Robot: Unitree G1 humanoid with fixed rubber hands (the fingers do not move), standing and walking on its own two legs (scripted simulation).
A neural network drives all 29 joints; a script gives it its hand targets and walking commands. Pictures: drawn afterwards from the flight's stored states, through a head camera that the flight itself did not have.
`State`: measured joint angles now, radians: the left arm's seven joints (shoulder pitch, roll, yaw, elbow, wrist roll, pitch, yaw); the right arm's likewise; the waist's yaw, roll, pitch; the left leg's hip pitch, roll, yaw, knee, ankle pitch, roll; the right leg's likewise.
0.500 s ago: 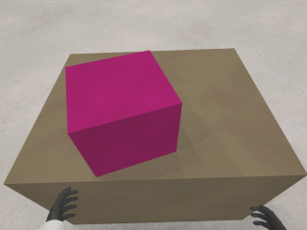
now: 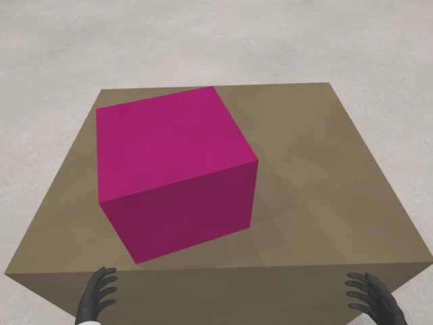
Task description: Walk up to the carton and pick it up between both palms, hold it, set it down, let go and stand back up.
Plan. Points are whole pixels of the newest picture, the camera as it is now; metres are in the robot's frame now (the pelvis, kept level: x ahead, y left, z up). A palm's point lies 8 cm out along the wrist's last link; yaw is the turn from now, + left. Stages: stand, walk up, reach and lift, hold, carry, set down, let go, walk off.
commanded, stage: reach and lift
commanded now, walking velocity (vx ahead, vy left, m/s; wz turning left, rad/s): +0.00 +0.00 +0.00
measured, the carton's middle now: (176, 170) +0.47 +0.11 +0.00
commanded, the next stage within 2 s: none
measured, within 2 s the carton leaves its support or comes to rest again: neither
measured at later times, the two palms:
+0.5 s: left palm (89, 301) +0.18 +0.23 -0.01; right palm (386, 297) +0.19 -0.27 -0.01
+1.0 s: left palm (90, 281) +0.21 +0.23 +0.01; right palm (364, 243) +0.26 -0.25 +0.03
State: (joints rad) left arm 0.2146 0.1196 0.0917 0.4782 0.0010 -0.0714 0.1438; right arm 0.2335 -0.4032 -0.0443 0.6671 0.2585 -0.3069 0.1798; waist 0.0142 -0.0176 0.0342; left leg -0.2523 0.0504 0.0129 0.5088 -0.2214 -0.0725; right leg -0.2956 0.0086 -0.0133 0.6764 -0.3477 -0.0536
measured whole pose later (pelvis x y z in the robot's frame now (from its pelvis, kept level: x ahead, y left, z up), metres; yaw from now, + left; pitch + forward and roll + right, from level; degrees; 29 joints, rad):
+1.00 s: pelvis +0.01 +0.01 +0.00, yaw +0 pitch +0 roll +3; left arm 0.24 0.05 0.09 0.17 -0.04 0.03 0.24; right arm 0.04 -0.45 0.02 0.46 0.45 -0.21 0.23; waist 0.01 -0.02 -0.01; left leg -0.26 0.05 0.01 0.49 -0.23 -0.08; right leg -0.30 0.01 -0.01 0.64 -0.34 -0.06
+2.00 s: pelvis +0.01 +0.01 +0.01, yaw +0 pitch +3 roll +2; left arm -0.29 0.13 0.16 0.09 -0.08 0.56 0.25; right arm -0.55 -0.50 0.03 0.57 0.49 0.22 0.18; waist 0.04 -0.02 0.01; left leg -0.29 0.05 0.01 0.41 -0.18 -0.08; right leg -0.31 0.01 -0.01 0.55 -0.29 -0.06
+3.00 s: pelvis +0.01 +0.02 +0.01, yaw +1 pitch +17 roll +1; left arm -0.69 0.18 0.18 0.36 -0.12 0.40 0.22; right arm -0.92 -0.55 0.03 0.90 0.44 0.12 0.16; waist 0.12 -0.01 -0.03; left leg -0.58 0.05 0.01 0.41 -0.13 -0.07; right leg -0.60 0.01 -0.01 0.52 -0.22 -0.05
